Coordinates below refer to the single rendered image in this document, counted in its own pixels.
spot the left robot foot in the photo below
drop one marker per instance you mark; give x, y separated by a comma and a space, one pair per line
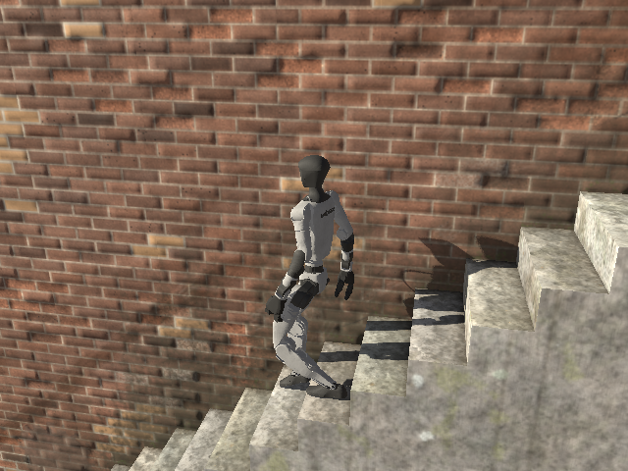
338, 392

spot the right robot shin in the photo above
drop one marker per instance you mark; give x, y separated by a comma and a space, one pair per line
300, 341

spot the left robot forearm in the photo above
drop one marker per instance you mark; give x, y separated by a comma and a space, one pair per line
296, 268

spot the robot left upper arm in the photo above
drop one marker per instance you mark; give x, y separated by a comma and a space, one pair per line
301, 216

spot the left robot hand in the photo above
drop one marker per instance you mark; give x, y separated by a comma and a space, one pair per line
275, 306

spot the right robot hand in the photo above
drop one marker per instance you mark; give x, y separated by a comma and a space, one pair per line
348, 278

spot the right robot forearm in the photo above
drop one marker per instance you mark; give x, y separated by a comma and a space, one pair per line
347, 254

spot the robot right upper arm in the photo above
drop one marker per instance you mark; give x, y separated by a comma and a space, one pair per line
345, 230

